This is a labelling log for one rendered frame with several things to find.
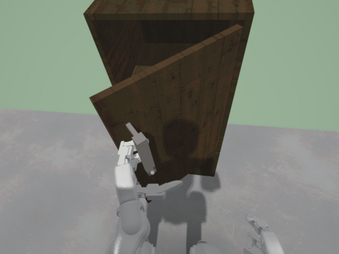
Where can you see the left robot hand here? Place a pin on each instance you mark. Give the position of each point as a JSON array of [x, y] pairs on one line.
[[125, 178]]

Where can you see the handle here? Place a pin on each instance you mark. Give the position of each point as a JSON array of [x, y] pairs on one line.
[[143, 149]]

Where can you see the robot left forearm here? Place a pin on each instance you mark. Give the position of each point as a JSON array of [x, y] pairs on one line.
[[133, 229]]

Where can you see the right robot hand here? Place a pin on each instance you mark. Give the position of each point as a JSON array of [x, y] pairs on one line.
[[267, 243]]

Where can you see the robot thigh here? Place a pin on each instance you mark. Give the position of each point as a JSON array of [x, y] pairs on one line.
[[204, 248], [147, 248]]

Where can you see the robot left thigh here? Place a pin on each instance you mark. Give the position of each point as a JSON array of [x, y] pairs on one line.
[[147, 248]]

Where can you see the cupboard door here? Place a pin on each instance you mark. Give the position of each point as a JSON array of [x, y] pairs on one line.
[[178, 105]]

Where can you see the robot right thigh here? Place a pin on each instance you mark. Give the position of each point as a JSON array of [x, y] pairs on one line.
[[204, 248]]

